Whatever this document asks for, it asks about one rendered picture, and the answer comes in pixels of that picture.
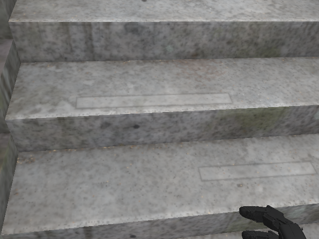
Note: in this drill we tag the right robot hand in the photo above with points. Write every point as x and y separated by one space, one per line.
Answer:
273 219

